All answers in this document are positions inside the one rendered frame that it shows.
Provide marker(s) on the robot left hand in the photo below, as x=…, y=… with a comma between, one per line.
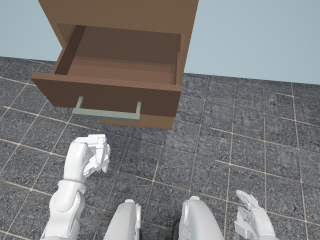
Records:
x=93, y=149

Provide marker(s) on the cabinet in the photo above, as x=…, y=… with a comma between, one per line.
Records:
x=165, y=16

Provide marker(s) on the handle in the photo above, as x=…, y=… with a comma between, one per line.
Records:
x=106, y=115

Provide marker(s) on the drawer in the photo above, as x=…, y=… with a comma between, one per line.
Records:
x=113, y=69

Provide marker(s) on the robot right hand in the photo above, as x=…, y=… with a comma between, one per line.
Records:
x=257, y=222

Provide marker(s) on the left robot forearm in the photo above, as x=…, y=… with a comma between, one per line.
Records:
x=66, y=206

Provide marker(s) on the robot right thigh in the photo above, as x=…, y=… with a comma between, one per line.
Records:
x=202, y=223

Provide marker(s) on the right robot shin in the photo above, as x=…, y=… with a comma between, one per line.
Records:
x=185, y=232

